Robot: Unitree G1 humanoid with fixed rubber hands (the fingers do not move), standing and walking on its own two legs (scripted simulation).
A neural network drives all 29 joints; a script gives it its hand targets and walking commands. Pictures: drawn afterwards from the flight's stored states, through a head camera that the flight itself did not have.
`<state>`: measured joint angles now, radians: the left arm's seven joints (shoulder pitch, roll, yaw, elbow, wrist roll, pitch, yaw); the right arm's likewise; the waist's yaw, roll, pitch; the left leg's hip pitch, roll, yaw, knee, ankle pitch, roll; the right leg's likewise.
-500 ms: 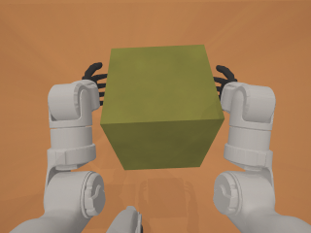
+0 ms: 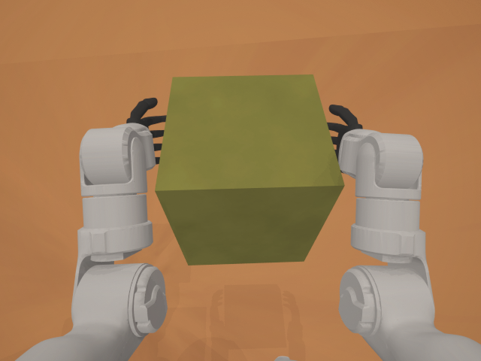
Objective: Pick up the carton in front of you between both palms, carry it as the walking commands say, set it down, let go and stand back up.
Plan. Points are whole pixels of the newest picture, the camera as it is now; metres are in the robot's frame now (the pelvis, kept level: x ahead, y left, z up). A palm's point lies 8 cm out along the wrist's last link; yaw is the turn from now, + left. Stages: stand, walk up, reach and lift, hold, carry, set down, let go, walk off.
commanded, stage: carry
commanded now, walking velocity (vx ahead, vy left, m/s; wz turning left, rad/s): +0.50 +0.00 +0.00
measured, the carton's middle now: (244, 178) +0.39 -0.02 +0.11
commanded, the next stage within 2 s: none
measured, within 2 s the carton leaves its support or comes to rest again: neither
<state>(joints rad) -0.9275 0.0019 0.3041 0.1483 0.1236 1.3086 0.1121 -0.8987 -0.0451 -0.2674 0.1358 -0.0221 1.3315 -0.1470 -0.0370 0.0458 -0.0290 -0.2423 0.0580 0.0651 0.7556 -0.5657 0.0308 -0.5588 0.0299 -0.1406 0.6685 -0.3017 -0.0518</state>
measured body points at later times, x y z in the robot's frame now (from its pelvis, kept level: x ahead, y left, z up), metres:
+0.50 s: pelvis +0.29 +0.02 +0.05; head +0.33 +0.01 +0.50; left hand +0.70 +0.15 +0.20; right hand +0.67 -0.16 +0.19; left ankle +0.34 +0.09 -0.67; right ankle +0.20 -0.08 -0.56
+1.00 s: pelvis +0.51 -0.02 +0.09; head +0.57 -0.02 +0.54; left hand +0.91 +0.16 +0.25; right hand +0.93 -0.14 +0.25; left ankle +0.55 +0.09 -0.64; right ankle +0.55 -0.09 -0.64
